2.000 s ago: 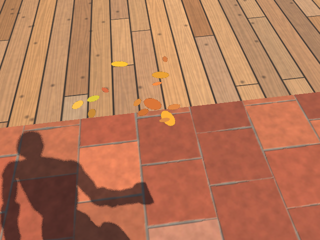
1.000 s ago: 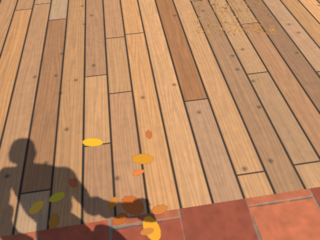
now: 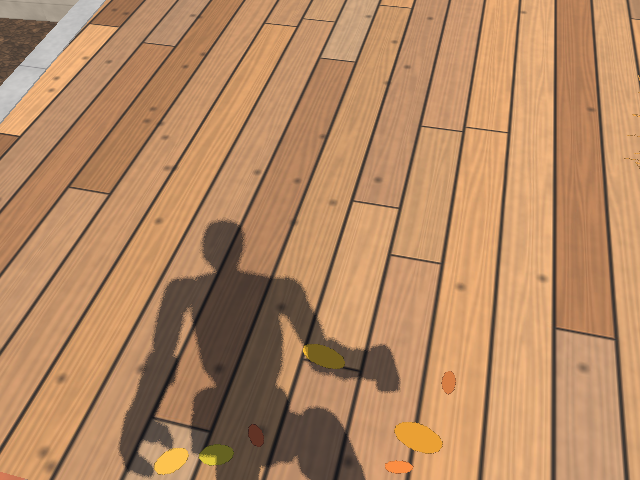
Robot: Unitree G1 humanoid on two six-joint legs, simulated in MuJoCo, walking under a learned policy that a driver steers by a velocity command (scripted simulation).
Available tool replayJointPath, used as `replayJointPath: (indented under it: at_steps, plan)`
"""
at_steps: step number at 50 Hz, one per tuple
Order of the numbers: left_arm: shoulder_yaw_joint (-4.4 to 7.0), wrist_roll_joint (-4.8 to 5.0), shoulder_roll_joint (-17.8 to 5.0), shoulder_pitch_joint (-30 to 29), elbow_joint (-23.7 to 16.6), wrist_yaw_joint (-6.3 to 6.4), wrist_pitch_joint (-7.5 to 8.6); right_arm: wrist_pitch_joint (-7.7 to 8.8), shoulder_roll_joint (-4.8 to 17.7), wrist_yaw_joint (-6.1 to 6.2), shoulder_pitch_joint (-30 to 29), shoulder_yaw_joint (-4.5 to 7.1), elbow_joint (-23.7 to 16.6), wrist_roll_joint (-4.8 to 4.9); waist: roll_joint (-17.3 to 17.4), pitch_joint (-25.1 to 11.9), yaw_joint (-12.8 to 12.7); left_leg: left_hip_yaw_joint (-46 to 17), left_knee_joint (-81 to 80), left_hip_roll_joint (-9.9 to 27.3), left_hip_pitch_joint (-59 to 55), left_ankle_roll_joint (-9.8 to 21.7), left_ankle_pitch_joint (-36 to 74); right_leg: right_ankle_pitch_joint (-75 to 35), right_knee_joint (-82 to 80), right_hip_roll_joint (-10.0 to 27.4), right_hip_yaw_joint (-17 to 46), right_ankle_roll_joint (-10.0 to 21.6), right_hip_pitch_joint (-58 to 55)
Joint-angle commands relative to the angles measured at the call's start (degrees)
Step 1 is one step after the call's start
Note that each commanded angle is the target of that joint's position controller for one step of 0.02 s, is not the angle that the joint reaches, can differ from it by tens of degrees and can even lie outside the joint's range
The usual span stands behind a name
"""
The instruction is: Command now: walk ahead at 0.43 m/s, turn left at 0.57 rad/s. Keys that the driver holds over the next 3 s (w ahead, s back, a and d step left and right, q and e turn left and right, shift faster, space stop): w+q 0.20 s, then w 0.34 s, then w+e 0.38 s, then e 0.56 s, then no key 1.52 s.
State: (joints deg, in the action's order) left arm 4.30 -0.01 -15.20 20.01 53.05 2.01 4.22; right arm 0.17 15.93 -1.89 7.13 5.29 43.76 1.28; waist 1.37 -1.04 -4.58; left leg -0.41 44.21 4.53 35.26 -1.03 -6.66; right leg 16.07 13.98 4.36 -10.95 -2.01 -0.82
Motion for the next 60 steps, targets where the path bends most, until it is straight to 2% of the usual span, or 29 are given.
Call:
replayJointPath:
  at_steps: [1,4,6,7,8,9,10,11,13,20,26,29,31,32,33,34,35,36,38,41,46,50,53,54,55,56,57,58,60]
  plan:
    - [3.13,1.03,-11.77,0.01,-2.39,-0.50,0.25,0.92,2.13,-1.13,-10.41,-0.46,-7.47,0.25,-8.33,7.69,-0.97,3.08,-4.75,0.08,3.50,2.41,-3.72,-5.80,-5.44,14.55,5.57,9.35,0.41]
    - [3.78,1.95,-13.41,-1.53,-2.51,-0.96,-0.57,0.70,4.22,-1.54,-5.96,0.42,-7.33,0.06,-8.75,4.88,3.30,7.17,-8.45,-3.80,-7.81,6.22,-8.43,-26.11,3.53,15.00,2.07,8.00,0.90]
    - [2.89,1.34,-11.59,-1.22,-3.11,-0.84,-0.70,0.31,10.44,-0.54,12.64,4.15,-1.79,0.66,-3.46,-7.04,12.27,6.51,-12.70,-8.22,-37.12,10.23,-4.00,-37.66,29.58,9.96,-3.47,3.98,11.72]
    - [0.61,-1.75,-4.77,-0.87,-6.21,-1.15,-0.08,0.12,17.32,0.83,17.82,5.52,-0.75,1.14,12.39,-10.78,11.13,-19.55,-15.77,7.41,-53.68,16.74,-8.75,3.33,51.88,4.09,-2.98,-0.11,34.46]
    - [-0.09,-0.36,-4.38,-2.45,-9.12,-1.42,2.49,1.30,18.18,0.57,17.66,4.64,-3.09,0.55,14.57,-20.10,10.32,-47.87,-28.03,16.19,-59.29,25.44,-21.22,19.23,64.24,-4.06,11.22,-1.13,46.26]
    - [1.02,2.30,-9.15,-8.83,-10.35,-1.76,4.03,2.28,13.16,0.17,16.53,3.08,-2.52,-0.18,7.04,-13.29,12.38,-41.01,-30.24,15.06,-56.39,22.33,-17.39,13.57,66.39,-1.31,14.67,0.19,52.78]
    - [0.89,2.43,-9.27,-9.65,-10.54,-1.82,4.82,2.94,10.52,0.24,14.60,2.30,-2.27,-0.17,6.27,-8.30,10.73,-32.89,-28.99,12.70,-50.36,20.16,-13.07,8.60,63.34,1.13,14.05,2.01,53.09]
    - [1.06,1.08,-9.27,-8.37,-8.99,-1.37,4.89,3.14,8.27,0.26,9.53,1.47,-3.22,-0.24,1.36,-5.04,7.92,-26.09,-28.77,10.25,-41.78,17.99,-7.55,4.27,58.83,3.65,14.21,2.30,48.63]
    - [1.53,0.08,-9.18,-5.68,-7.75,-1.57,3.63,3.40,5.62,0.59,4.04,0.44,-4.80,-1.32,2.77,-2.23,4.05,-18.90,-31.20,7.07,-31.16,16.65,2.49,-0.79,52.27,5.69,14.69,2.10,40.51]
    - [-0.11,-0.43,-4.26,-15.26,-11.25,-2.62,2.36,4.38,7.46,2.28,9.15,0.54,-1.53,-0.65,1.76,2.75,6.03,-6.95,-34.50,2.34,-24.89,13.85,15.26,-21.75,27.08,1.81,11.31,0.12,37.46]
    - [-0.74,0.55,-4.54,-24.83,-14.90,-4.46,2.93,3.97,8.09,2.62,15.89,0.63,2.11,-0.18,1.76,6.24,9.11,-9.07,-33.11,6.63,-34.01,12.89,10.94,-24.72,15.09,-0.88,11.58,3.22,38.80]
    - [-0.40,0.69,-5.98,-22.37,-14.78,-5.22,2.97,3.16,9.24,3.02,15.65,1.06,2.59,-0.48,3.14,3.86,7.06,-8.07,-27.62,8.41,-41.17,11.29,24.71,-16.91,13.90,-2.60,10.13,5.83,36.41]
    - [1.08,0.66,-9.05,-13.06,-12.52,-4.90,2.62,2.58,10.10,3.14,14.37,1.06,2.35,-1.03,4.14,-3.50,1.84,-4.87,-14.55,6.05,-42.14,9.43,46.25,-13.47,14.13,-6.84,6.53,8.91,22.41]
    - [1.82,0.33,-11.19,-4.25,-10.72,-4.56,2.34,2.43,9.15,3.33,13.90,0.41,1.67,-1.45,2.93,-10.07,-2.23,-3.01,-1.87,4.04,-34.66,7.66,42.02,-16.74,15.94,-3.16,10.69,11.81,7.06]
    - [3.17,-0.47,-16.25,3.01,-9.92,-4.44,2.14,3.28,3.72,2.83,21.07,-1.16,0.53,-1.90,-9.03,-19.89,-0.42,-0.50,21.70,-3.88,-11.96,2.98,18.72,-11.23,15.90,11.14,36.27,21.95,-16.91]
    - [2.39,1.25,-12.94,4.75,-8.56,-4.74,1.78,4.58,3.50,2.25,20.47,-1.83,1.12,-2.11,-15.89,-23.10,-0.99,-4.58,32.16,-9.97,0.11,1.52,-23.65,-3.85,5.71,15.82,55.70,25.47,-23.96]
    - [1.44,1.72,-10.21,1.08,-9.33,-4.41,1.45,5.86,7.85,1.61,14.75,-0.85,-0.98,-0.41,-11.65,-14.88,-1.48,-7.96,35.86,-6.02,7.29,2.42,-22.33,3.89,3.87,14.19,51.18,22.03,-19.52]
    - [1.14,1.05,-9.12,-2.81,-10.65,-4.03,1.06,6.78,8.26,1.34,9.35,-1.06,-2.55,0.47,-5.98,-7.98,-0.89,-6.84,33.13,-3.39,8.13,3.14,-17.80,2.93,2.39,12.01,44.14,19.82,-10.52]
    - [0.36,-0.18,-7.22,-7.10,-11.87,-3.73,1.04,7.06,7.75,1.66,6.87,-0.65,-3.15,-1.26,-1.01,-0.61,3.04,-5.68,23.32,0.30,3.48,2.95,-12.49,-7.00,-0.68,8.14,35.89,18.18,4.50]
    - [0.58,0.21,-7.94,-7.89,-12.52,-3.29,1.06,5.77,5.63,2.15,9.36,-0.91,-3.31,-2.09,-4.23,-0.08,5.89,-4.32,15.64,1.05,-1.44,0.53,-11.11,-13.23,-3.44,5.72,31.26,19.18,12.74]
    - [1.76,1.15,-10.77,-4.19,-11.93,-1.83,0.51,5.61,3.30,2.38,-1.54,-1.99,-6.62,-2.05,-4.80,1.93,2.58,-2.90,-5.45,-1.52,-5.84,-2.29,7.39,-12.47,-3.41,1.25,24.39,15.67,19.23]
    - [2.10,1.57,-10.78,0.58,-10.72,-1.01,-1.48,6.25,4.40,1.73,-6.39,-1.51,-8.47,-1.63,-6.30,0.33,0.98,-3.25,-13.96,-5.83,-10.08,-2.41,11.53,-21.40,4.58,0.73,26.31,12.88,15.28]
    - [2.14,1.41,-9.91,-1.30,-12.39,-0.23,-2.83,6.63,6.57,1.41,-3.28,-0.34,-7.99,-1.59,-8.05,-1.99,3.83,-4.51,-18.51,-6.25,-14.70,-0.39,8.40,-20.72,12.90,0.85,31.49,10.05,11.44]
    - [1.85,1.37,-8.69,-2.87,-13.47,-0.17,-2.97,6.88,7.28,1.58,-0.16,0.04,-7.32,-1.95,-7.63,-3.42,5.96,-4.05,-21.78,-4.64,-20.07,1.07,12.52,-19.18,17.66,-1.36,30.88,7.96,12.64]
    - [0.93,0.58,-5.69,-3.04,-15.17,-0.24,-2.70,7.00,10.36,2.11,5.08,0.73,-7.13,-3.04,-3.17,-9.65,7.80,-9.79,-19.66,3.74,-32.15,4.56,23.97,-10.59,29.47,-4.76,27.88,5.32,17.96]
    - [-0.20,-0.56,-1.53,7.19,-14.64,-0.44,-2.44,5.98,12.38,2.71,7.64,0.82,-7.76,-3.92,11.34,-16.99,4.12,-24.17,-14.43,18.94,-48.76,12.55,45.54,26.01,46.02,-11.29,21.65,1.69,31.43]
    - [-0.01,1.06,-6.47,12.71,-14.92,-0.80,-2.33,4.62,12.64,2.12,9.80,1.28,-6.36,-2.08,17.75,-23.06,3.71,-36.83,-16.63,25.11,-51.71,18.58,33.36,27.02,57.09,-8.26,19.83,0.52,38.04]
    - [1.22,1.86,-10.23,7.88,-14.32,-0.45,-3.15,3.84,8.58,2.32,6.97,0.43,-7.86,-1.95,9.93,-17.35,5.40,-31.81,-19.48,20.40,-46.86,16.72,21.88,21.15,61.55,-5.71,19.49,-1.29,41.41]
    - [2.12,1.44,-11.17,-0.06,-15.70,0.24,-5.44,2.44,5.35,2.74,1.33,-0.96,-8.32,-2.31,4.27,-8.21,5.48,-18.77,-22.11,14.09,-34.28,13.46,15.73,14.58,60.68,-2.97,16.58,-3.00,41.17]
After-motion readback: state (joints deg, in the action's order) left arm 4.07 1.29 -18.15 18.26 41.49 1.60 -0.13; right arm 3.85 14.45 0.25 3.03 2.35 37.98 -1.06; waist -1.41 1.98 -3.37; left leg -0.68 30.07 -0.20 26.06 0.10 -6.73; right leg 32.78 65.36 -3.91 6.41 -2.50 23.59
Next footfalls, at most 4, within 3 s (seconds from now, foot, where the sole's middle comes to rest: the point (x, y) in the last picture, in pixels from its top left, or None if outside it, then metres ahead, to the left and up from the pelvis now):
0.12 left None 0.18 0.16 -0.78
0.64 right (352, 458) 0.56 0.03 -0.78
1.10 left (256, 356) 0.79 0.27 -0.78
1.52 right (362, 391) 0.72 0.02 -0.78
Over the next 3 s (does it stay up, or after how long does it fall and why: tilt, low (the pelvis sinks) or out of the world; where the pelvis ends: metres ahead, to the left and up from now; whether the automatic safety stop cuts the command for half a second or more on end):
stays up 0.71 0.15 -0.01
